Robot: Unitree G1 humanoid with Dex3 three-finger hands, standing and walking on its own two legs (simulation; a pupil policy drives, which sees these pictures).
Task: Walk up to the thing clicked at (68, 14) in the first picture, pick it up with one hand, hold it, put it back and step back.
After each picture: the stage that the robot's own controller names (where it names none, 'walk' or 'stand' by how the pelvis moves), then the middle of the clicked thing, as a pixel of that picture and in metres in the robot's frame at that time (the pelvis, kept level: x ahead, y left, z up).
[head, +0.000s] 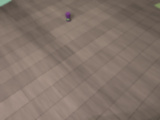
stand; (68, 17) +1.82 +0.18 -0.72
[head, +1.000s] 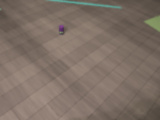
walk; (61, 30) +1.69 +0.18 -0.71
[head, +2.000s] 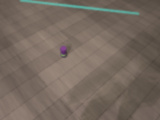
walk; (63, 52) +1.10 +0.18 -0.71
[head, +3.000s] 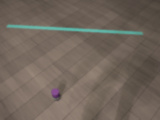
walk; (56, 94) +0.65 +0.22 -0.71
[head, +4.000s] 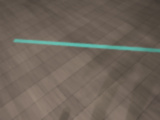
walk; out of the picture +0.38 +0.26 -0.70
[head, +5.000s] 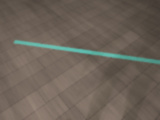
stand; out of the picture +0.29 +0.20 -0.71
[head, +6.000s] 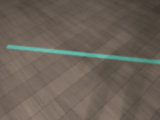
stand; out of the picture +0.26 +0.20 -0.73
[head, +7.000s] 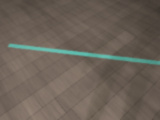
stand; out of the picture +0.26 +0.21 -0.73
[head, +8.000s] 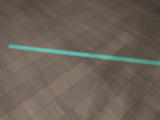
stand; out of the picture +0.25 +0.21 -0.73
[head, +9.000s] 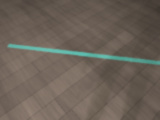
stand; out of the picture +0.25 +0.21 -0.73
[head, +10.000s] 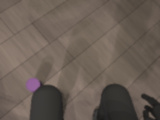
go down; (34, 85) +0.33 +0.22 -0.40
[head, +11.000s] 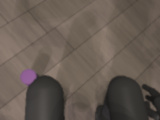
go down; (30, 78) +0.34 +0.23 -0.31
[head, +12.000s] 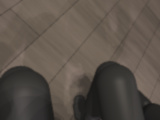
close in; out of the picture +0.33 +0.26 -0.22
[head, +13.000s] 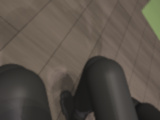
close; out of the picture +0.33 +0.26 -0.21
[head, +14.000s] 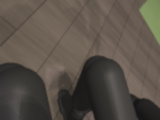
close; out of the picture +0.33 +0.26 -0.22
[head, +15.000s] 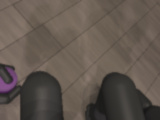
lift; (4, 84) +0.28 +0.26 -0.10
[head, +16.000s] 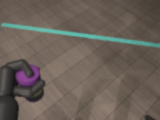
lift; (31, 84) +0.32 +0.17 +0.04
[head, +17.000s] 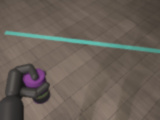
hold; (38, 86) +0.32 +0.17 +0.01
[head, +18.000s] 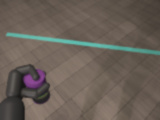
hold; (38, 87) +0.32 +0.17 +0.01
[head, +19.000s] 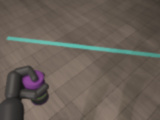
crouch; (36, 88) +0.32 +0.17 +0.01
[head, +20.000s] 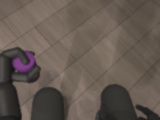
crouch; (27, 68) +0.37 +0.19 -0.09
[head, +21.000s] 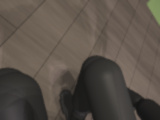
lower; out of the picture +0.36 +0.28 -0.21
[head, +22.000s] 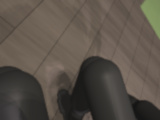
lower; out of the picture +0.36 +0.28 -0.22
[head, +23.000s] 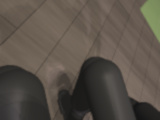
lower; out of the picture +0.36 +0.27 -0.22
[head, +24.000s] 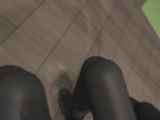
lower; out of the picture +0.35 +0.27 -0.22
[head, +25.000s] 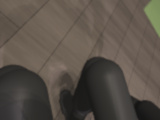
loosen; out of the picture +0.34 +0.25 -0.22
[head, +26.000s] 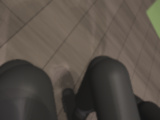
stand; out of the picture +0.34 +0.24 -0.21
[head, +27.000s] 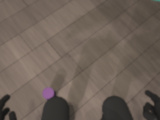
walk; (49, 94) +0.34 +0.20 -0.49
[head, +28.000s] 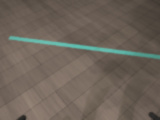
stand; out of the picture +0.29 +0.19 -0.66
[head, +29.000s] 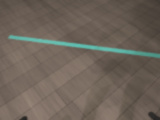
stand; out of the picture +0.29 +0.19 -0.66
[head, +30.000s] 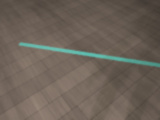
stand; out of the picture +0.32 +0.18 -0.72
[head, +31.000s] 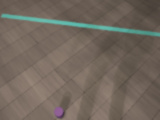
walk; (59, 113) +0.35 +0.16 -0.70
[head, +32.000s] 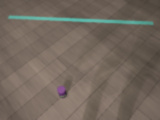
walk; (62, 92) +0.57 +0.21 -0.70
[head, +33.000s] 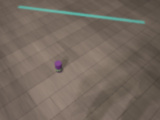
stand; (58, 66) +0.90 +0.22 -0.70
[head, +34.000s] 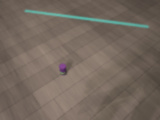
stand; (62, 69) +0.91 +0.19 -0.72
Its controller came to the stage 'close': yes
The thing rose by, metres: 0.71
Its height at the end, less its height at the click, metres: +0.00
